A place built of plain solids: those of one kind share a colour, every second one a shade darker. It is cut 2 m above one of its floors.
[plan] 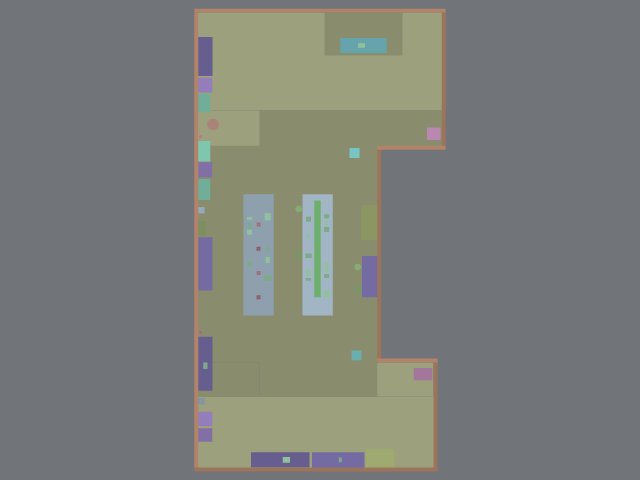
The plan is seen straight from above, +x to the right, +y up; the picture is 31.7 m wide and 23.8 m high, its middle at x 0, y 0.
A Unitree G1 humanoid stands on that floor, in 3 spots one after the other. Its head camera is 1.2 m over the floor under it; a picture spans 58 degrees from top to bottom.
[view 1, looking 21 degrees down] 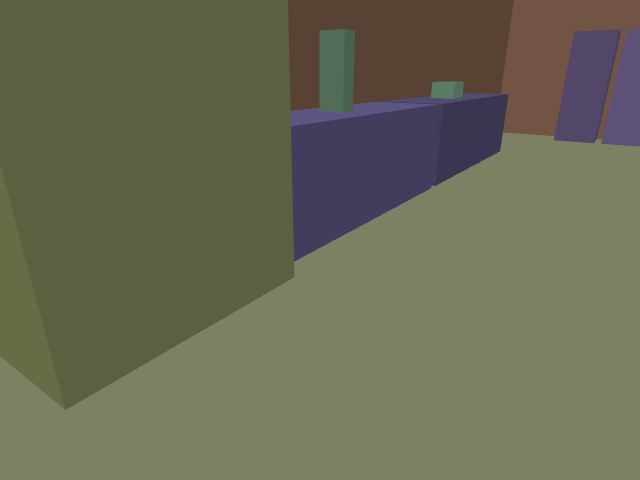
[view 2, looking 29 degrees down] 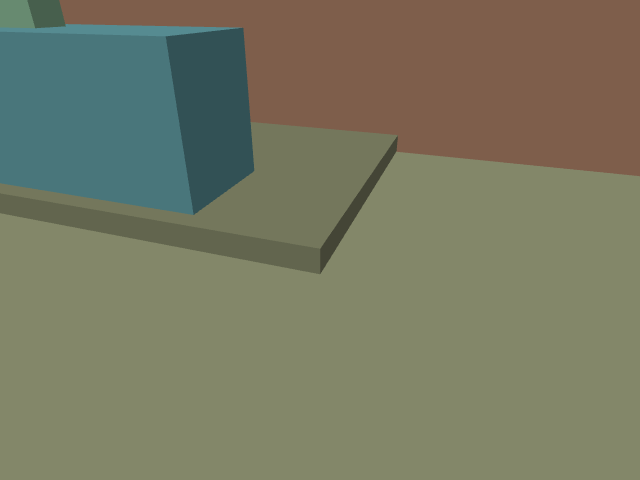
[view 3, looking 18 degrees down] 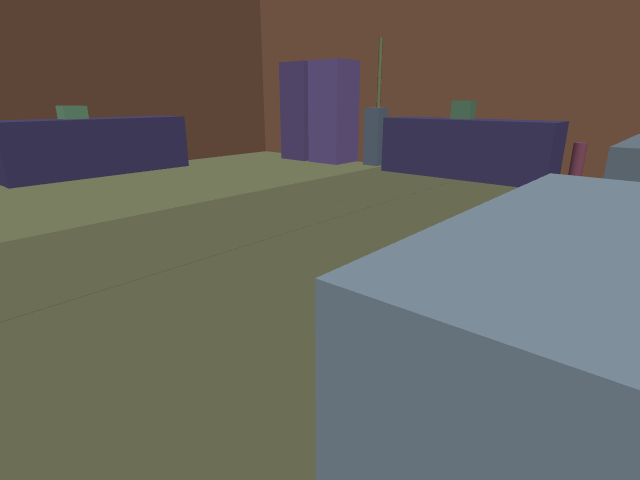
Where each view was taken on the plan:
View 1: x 4.20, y -8.83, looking -145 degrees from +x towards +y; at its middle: wallbench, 3.17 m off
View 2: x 4.68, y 7.44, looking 109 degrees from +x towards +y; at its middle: floor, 2.16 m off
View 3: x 1.15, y -3.28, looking -139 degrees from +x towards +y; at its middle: floor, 3.88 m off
